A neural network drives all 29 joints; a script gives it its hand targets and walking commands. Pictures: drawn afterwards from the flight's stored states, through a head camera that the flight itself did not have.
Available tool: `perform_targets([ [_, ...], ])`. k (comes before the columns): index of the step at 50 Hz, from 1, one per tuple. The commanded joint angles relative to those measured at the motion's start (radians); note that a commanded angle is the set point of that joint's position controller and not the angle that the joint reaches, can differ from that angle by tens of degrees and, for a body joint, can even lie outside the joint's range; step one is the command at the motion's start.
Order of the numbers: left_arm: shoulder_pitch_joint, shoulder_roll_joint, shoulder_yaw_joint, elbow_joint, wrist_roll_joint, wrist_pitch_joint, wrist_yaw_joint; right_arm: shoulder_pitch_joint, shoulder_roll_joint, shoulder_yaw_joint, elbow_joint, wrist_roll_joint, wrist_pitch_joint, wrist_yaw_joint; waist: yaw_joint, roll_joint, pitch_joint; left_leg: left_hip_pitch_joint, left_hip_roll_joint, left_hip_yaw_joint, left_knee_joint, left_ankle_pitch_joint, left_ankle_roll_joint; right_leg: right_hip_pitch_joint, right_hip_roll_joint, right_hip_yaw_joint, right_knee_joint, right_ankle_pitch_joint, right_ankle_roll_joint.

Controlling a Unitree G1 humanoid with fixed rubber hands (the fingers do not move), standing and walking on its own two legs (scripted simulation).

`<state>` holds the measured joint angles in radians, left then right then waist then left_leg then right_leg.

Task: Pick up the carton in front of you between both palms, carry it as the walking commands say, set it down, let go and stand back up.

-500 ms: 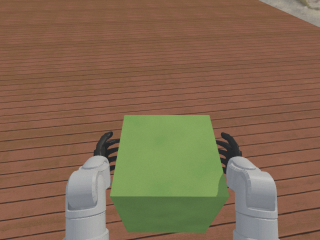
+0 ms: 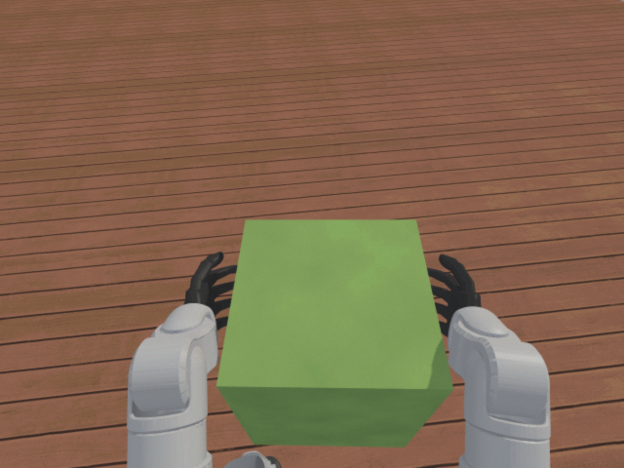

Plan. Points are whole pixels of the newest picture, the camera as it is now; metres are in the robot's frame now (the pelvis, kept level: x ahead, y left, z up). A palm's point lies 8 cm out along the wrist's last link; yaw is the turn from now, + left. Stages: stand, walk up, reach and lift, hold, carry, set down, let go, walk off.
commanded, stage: carry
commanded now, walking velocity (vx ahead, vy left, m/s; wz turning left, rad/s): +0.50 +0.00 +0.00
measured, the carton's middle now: (329, 340) +0.27 +0.00 +0.02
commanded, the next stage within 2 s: none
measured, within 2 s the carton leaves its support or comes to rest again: neither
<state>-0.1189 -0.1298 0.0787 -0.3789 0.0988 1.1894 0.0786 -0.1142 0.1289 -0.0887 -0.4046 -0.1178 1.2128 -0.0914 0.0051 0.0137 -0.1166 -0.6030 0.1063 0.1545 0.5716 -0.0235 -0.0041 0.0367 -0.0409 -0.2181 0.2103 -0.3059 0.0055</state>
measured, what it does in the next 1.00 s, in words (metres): walks ahead: left foot, then right foot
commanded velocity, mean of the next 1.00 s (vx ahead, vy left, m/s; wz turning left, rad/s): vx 0.30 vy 0.00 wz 0.00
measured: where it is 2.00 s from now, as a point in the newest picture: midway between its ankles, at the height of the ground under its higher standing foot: (323, 349)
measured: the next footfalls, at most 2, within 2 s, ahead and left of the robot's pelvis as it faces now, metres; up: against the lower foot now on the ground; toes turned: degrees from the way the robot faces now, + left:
left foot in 0.08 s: +0.25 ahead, +0.12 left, +0.00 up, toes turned +11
right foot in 0.60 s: +0.60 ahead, -0.10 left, +0.00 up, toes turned -11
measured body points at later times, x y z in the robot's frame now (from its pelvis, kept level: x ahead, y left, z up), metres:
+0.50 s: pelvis +0.33 +0.02 +0.00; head +0.33 +0.04 +0.45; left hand +0.62 +0.17 +0.09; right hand +0.61 -0.13 +0.09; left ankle +0.21 +0.11 -0.74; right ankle +0.49 -0.12 -0.70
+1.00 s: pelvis +0.63 +0.00 +0.00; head +0.63 -0.01 +0.45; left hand +0.91 +0.14 +0.08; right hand +0.90 -0.16 +0.08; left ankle +0.73 +0.10 -0.74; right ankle +0.56 -0.10 -0.74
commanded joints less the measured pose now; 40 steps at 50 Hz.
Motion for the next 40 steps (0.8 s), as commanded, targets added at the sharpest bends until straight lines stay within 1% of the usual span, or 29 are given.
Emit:
perform_targets([
  [1,-0.413,-0.817,-0.664,-0.042,-0.379,0.034,-0.244,-0.463,0.822,0.702,-0.042,0.407,0.020,0.246,0.012,-0.172,-0.057,0.050,-0.030,0.045,-0.077,0.019,0.029,0.082,-0.213,0.055,0.010,0.491,-0.091],
  [2,-0.420,-0.810,-0.662,-0.040,-0.376,0.041,-0.242,-0.465,0.811,0.695,-0.036,0.408,0.028,0.248,0.009,-0.176,-0.076,0.128,-0.052,0.065,-0.091,-0.011,0.037,0.077,-0.209,0.039,0.074,0.582,-0.079],
  [3,-0.434,-0.803,-0.661,-0.040,-0.377,0.049,-0.240,-0.462,0.807,0.686,-0.024,0.406,0.034,0.250,-0.007,-0.155,-0.117,0.278,-0.095,0.111,-0.135,-0.033,0.039,0.039,-0.182,-0.008,0.208,0.652,-0.057],
  [4,-0.451,-0.796,-0.661,-0.042,-0.376,0.056,-0.239,-0.453,0.799,0.670,-0.004,0.403,0.038,0.252,-0.027,-0.094,-0.188,0.503,-0.107,0.112,-0.131,-0.100,0.038,-0.072,-0.139,-0.035,0.404,0.606,-0.031],
  [5,-0.467,-0.792,-0.665,-0.042,-0.377,0.064,-0.238,-0.450,0.789,0.658,0.007,0.397,0.042,0.254,-0.039,0.061,-0.259,0.696,0.105,-0.198,-0.199,-0.269,0.075,-0.274,-0.092,-0.021,0.656,0.358,0.008],
  [6,-0.494,-0.812,-0.678,-0.064,-0.385,0.071,-0.236,-0.469,0.802,0.652,0.035,0.395,0.033,0.261,-0.029,0.338,-0.326,0.924,0.331,-0.634,-0.303,-0.290,0.216,-0.611,0.049,0.046,0.940,-0.092,0.047],
  [7,-0.501,-0.824,-0.685,-0.042,-0.383,0.067,-0.238,-0.452,0.837,0.652,0.046,0.410,0.029,0.263,-0.029,0.287,-0.305,0.888,0.328,-0.654,-0.348,-0.124,0.226,-0.700,0.026,0.178,1.071,-0.166,0.018],
  [8,-0.519,-0.862,-0.694,-0.038,-0.392,0.057,-0.242,-0.472,0.872,0.657,0.033,0.415,0.020,0.265,-0.032,0.217,-0.301,0.846,0.291,-0.525,-0.309,0.015,0.206,-0.715,-0.021,0.214,1.107,-0.139,-0.011],
  [9,-0.529,-0.894,-0.700,-0.037,-0.396,0.044,-0.245,-0.487,0.909,0.664,0.025,0.417,0.010,0.268,-0.028,0.092,-0.301,0.800,0.272,-0.435,-0.289,0.074,0.176,-0.713,-0.060,0.225,1.071,-0.078,-0.025],
  [10,-0.529,-0.930,-0.709,-0.033,-0.399,0.032,-0.247,-0.507,0.939,0.672,0.014,0.421,0.000,0.270,-0.021,0.043,-0.283,0.727,0.254,-0.359,-0.307,0.088,0.149,-0.685,-0.091,0.229,1.006,-0.024,-0.031],
  [11,-0.530,-0.955,-0.715,-0.033,-0.401,0.022,-0.247,-0.520,0.956,0.680,0.005,0.425,-0.009,0.270,-0.016,0.058,-0.288,0.681,0.234,-0.299,-0.333,0.030,0.127,-0.649,-0.099,0.223,0.948,0.015,-0.029],
  [12,-0.520,-0.968,-0.718,-0.032,-0.400,0.012,-0.245,-0.520,0.963,0.685,-0.005,0.430,-0.015,0.272,-0.015,0.079,-0.287,0.661,0.220,-0.256,-0.353,-0.002,0.123,-0.637,-0.092,0.201,0.908,0.041,-0.022],
  [15,-0.480,-0.970,-0.720,-0.035,-0.383,-0.007,-0.233,-0.494,0.946,0.693,-0.025,0.437,-0.023,0.278,-0.015,0.100,-0.248,0.658,0.202,-0.179,-0.413,-0.048,0.141,-0.676,-0.090,0.155,0.752,0.099,0.003],
  [17,-0.467,-0.956,-0.719,-0.047,-0.375,-0.009,-0.226,-0.485,0.923,0.694,-0.040,0.439,-0.022,0.280,-0.018,0.098,-0.210,0.689,0.187,-0.142,-0.430,-0.012,0.147,-0.716,-0.089,0.126,0.640,0.154,0.016],
  [20,-0.449,-0.921,-0.712,-0.059,-0.371,0.005,-0.220,-0.463,0.879,0.687,-0.050,0.434,-0.011,0.276,-0.021,0.101,-0.154,0.712,0.153,-0.079,-0.420,0.089,0.137,-0.717,-0.072,0.082,0.483,0.232,0.022],
  [22,-0.434,-0.895,-0.706,-0.051,-0.369,0.019,-0.221,-0.440,0.851,0.676,-0.035,0.420,0.001,0.273,-0.023,0.110,-0.118,0.724,0.143,-0.049,-0.412,0.156,0.130,-0.702,-0.056,0.055,0.407,0.271,0.014],
  [26,-0.451,-0.865,-0.696,-0.034,-0.378,0.043,-0.232,-0.433,0.829,0.664,-0.002,0.397,0.018,0.267,-0.024,0.135,-0.041,0.739,0.138,-0.001,-0.385,0.272,0.103,-0.635,-0.032,0.020,0.288,0.318,-0.021],
  [27,-0.456,-0.863,-0.694,-0.029,-0.380,0.046,-0.235,-0.440,0.830,0.664,0.001,0.395,0.021,0.266,-0.020,0.146,-0.046,0.735,0.137,0.015,-0.350,0.348,0.090,-0.572,-0.020,0.007,0.267,0.314,-0.032],
  [28,-0.455,-0.862,-0.690,-0.022,-0.381,0.048,-0.238,-0.450,0.832,0.665,0.002,0.393,0.023,0.266,-0.013,0.161,-0.074,0.725,0.131,0.036,-0.278,0.449,0.076,-0.471,0.007,-0.017,0.259,0.292,-0.039],
  [29,-0.450,-0.866,-0.685,-0.010,-0.380,0.047,-0.241,-0.457,0.832,0.668,0.003,0.394,0.024,0.266,0.002,0.145,-0.124,0.685,0.103,0.086,-0.135,0.508,0.053,-0.308,0.052,-0.063,0.226,0.261,-0.042],
  [30,-0.439,-0.867,-0.677,0.005,-0.377,0.046,-0.244,-0.467,0.828,0.673,0.003,0.394,0.026,0.266,0.020,0.083,-0.194,0.566,0.062,0.107,0.069,0.413,0.028,-0.090,0.043,-0.047,0.221,0.188,-0.040],
  [31,-0.442,-0.854,-0.666,0.019,-0.366,0.041,-0.249,-0.483,0.841,0.686,-0.003,0.404,0.030,0.265,0.028,-0.115,-0.305,0.279,0.005,0.064,0.372,0.116,-0.018,0.183,-0.231,0.349,0.185,0.027,-0.135],
  [32,-0.420,-0.883,-0.663,0.062,-0.368,0.030,-0.251,-0.492,0.840,0.695,-0.024,0.406,0.028,0.266,0.024,-0.354,-0.351,0.035,-0.138,-0.002,0.636,-0.400,-0.042,0.299,-0.405,0.728,0.031,0.159,-0.245],
  [33,-0.425,-0.907,-0.668,0.042,-0.382,0.021,-0.255,-0.507,0.869,0.703,0.002,0.407,0.017,0.268,0.020,-0.266,-0.310,-0.032,-0.098,-0.119,0.768,-0.452,-0.012,0.258,-0.401,0.636,0.051,0.444,-0.251],
  [34,-0.434,-0.940,-0.674,0.032,-0.391,0.010,-0.257,-0.507,0.903,0.705,0.002,0.411,0.001,0.270,0.020,-0.188,-0.314,-0.029,-0.056,-0.149,0.786,-0.435,0.010,0.211,-0.362,0.499,0.104,0.684,-0.235],
  [35,-0.449,-0.974,-0.679,0.018,-0.398,-0.004,-0.258,-0.513,0.935,0.714,0.002,0.413,-0.013,0.271,0.017,-0.090,-0.299,-0.012,-0.015,-0.156,0.713,-0.386,0.017,0.145,-0.335,0.384,0.121,0.780,-0.189],
  [36,-0.460,-0.994,-0.686,0.002,-0.402,-0.015,-0.259,-0.508,0.962,0.721,0.000,0.417,-0.026,0.270,0.012,-0.076,-0.295,0.016,0.010,-0.161,0.609,-0.339,0.017,0.097,-0.312,0.318,0.097,0.749,-0.146],
  [37,-0.461,-1.007,-0.693,-0.011,-0.407,-0.023,-0.261,-0.503,0.979,0.725,-0.006,0.416,-0.037,0.267,0.008,-0.096,-0.295,0.060,0.008,-0.138,0.527,-0.306,0.013,0.062,-0.288,0.256,0.080,0.725,-0.117],
  [40,-0.414,-1.001,-0.701,-0.031,-0.411,-0.038,-0.270,-0.433,0.996,0.735,-0.007,0.394,-0.062,0.252,0.002,-0.141,-0.293,0.133,-0.024,-0.074,0.302,-0.288,-0.008,0.013,-0.249,0.139,0.070,0.790,-0.121],
])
